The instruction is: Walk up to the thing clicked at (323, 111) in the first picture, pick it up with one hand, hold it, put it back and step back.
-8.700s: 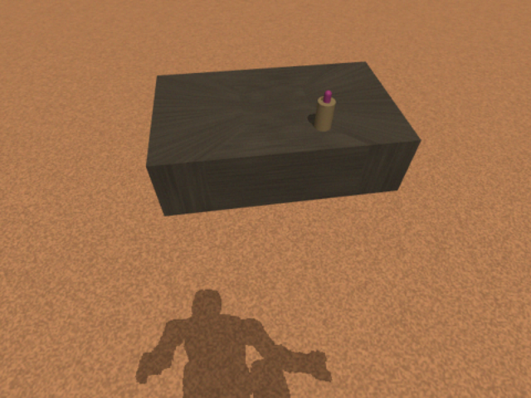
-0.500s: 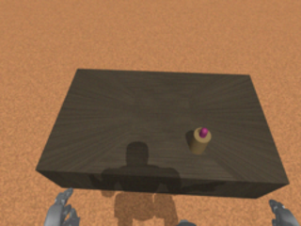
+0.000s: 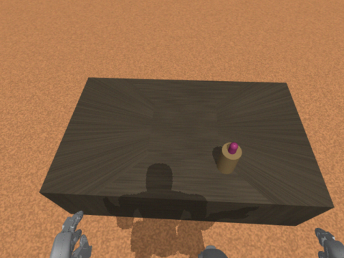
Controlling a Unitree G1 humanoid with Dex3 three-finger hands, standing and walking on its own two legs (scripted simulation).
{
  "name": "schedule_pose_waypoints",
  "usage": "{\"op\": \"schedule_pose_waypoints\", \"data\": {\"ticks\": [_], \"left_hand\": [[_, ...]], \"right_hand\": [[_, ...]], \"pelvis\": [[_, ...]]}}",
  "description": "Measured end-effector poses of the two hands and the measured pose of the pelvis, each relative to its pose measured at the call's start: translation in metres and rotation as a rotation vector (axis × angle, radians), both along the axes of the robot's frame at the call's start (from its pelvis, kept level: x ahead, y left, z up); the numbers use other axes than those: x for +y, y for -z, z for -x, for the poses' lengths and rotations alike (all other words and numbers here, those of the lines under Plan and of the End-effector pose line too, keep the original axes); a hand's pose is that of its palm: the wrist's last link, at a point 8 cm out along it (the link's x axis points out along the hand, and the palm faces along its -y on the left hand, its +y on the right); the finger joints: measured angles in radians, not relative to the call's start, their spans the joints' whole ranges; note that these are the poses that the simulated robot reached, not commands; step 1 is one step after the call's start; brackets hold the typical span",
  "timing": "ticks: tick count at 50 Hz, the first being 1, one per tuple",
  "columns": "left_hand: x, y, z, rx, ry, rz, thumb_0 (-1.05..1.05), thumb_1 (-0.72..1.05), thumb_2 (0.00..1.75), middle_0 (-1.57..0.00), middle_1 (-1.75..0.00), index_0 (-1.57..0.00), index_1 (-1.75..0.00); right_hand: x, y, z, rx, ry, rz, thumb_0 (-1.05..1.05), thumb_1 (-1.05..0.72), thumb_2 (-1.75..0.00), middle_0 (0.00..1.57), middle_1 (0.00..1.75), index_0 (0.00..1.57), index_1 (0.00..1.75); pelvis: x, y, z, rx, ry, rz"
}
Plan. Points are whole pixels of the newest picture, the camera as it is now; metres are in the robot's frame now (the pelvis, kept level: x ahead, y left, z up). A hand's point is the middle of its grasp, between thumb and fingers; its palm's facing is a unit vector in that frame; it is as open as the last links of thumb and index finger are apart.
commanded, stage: go down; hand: right
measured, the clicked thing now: (229, 155) +0.52 -0.21 -0.29
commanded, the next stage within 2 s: approach in 1.60 s
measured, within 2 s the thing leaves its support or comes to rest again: neither
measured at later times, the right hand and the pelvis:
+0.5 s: hand (316, 241) +0.18 -0.31 -0.07, palm faces +0.20 +0.93 -0.31, open 17.5 cm; pelvis -0.02 +0.00 -0.01, yaw -1 degrees
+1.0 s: hand (326, 174) +0.33 -0.37 -0.03, palm faces +0.25 +0.96 -0.12, open 17.5 cm; pelvis -0.03 +0.00 -0.03, yaw +2 degrees
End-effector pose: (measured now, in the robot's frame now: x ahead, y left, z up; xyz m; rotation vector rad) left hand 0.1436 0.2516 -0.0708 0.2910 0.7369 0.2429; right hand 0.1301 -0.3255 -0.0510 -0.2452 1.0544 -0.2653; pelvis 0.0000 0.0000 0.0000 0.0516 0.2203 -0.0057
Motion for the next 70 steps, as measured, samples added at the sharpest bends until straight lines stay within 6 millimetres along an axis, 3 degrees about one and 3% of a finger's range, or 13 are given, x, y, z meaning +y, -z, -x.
{"op": "schedule_pose_waypoints", "data": {"ticks": [14, 19, 24, 30, 37, 44, 50, 70], "left_hand": [[-0.008, -0.002, 0.009, -0.047, 0.009, -0.017, 0.01, 0.91, 0.88, -0.20, -0.30, -0.20, -0.29], [-0.010, 0.000, 0.011, -0.051, 0.015, -0.026, 0.01, 0.91, 0.88, -0.20, -0.30, -0.20, -0.30], [-0.010, 0.005, 0.016, -0.025, 0.025, -0.042, 0.01, 0.91, 0.88, -0.21, -0.31, -0.20, -0.30], [-0.002, 0.010, 0.028, 0.020, 0.019, -0.064, 0.01, 0.91, 0.88, -0.21, -0.31, -0.21, -0.30], [0.015, 0.017, 0.054, 0.105, -0.011, -0.091, 0.01, 0.92, 0.88, -0.21, -0.31, -0.21, -0.30], [0.025, 0.030, 0.089, 0.252, -0.024, -0.096, 0.01, 0.92, 0.88, -0.21, -0.31, -0.21, -0.30], [0.025, 0.041, 0.108, 0.344, -0.013, -0.097, 0.01, 0.91, 0.88, -0.21, -0.31, -0.21, -0.29], [0.013, 0.047, 0.122, 0.454, 0.029, -0.098, 0.01, 0.92, 0.87, -0.21, -0.31, -0.21, -0.29]], "right_hand": [[-0.004, -0.002, 0.016, -0.022, 0.007, 0.007, -0.01, 0.48, -0.04, 0.06, 0.05, 0.05, 0.05], [-0.009, -0.003, 0.010, -0.052, 0.020, 0.012, -0.01, 0.50, -0.04, 0.05, 0.05, 0.05, 0.05], [-0.023, -0.011, -0.020, -0.168, 0.040, 0.020, -0.01, 0.53, -0.04, 0.05, 0.05, 0.05, 0.05], [-0.046, -0.027, -0.074, -0.328, 0.048, -0.006, -0.01, 0.55, -0.04, 0.05, 0.05, 0.04, 0.05], [-0.066, -0.038, -0.125, -0.440, 0.019, -0.054, -0.01, 0.53, -0.03, 0.05, 0.05, 0.05, 0.05], [-0.080, -0.038, -0.148, -0.547, 0.005, -0.083, -0.01, 0.54, -0.03, 0.05, 0.05, 0.05, 0.05], [-0.089, -0.036, -0.164, -0.640, 0.000, -0.087, -0.02, 0.54, -0.03, 0.05, 0.05, 0.04, 0.05], [-0.115, -0.046, -0.217, -0.806, -0.026, -0.096, -0.02, 0.53, -0.02, 0.07, 0.04, 0.06, 0.04]], "pelvis": [[-0.005, 0.004, 0.013, -0.011, 0.004, -0.009], [-0.005, 0.005, 0.016, -0.009, 0.007, -0.009], [-0.003, 0.007, 0.019, -0.009, 0.011, -0.008], [-0.002, 0.008, 0.022, 0.000, 0.010, -0.010], [-0.004, 0.011, 0.026, 0.037, -0.013, -0.010], [-0.005, 0.018, 0.029, 0.082, -0.028, -0.005], [-0.004, 0.027, 0.034, 0.112, -0.033, -0.006], [-0.014, 0.040, 0.038, 0.178, -0.041, -0.036]]}}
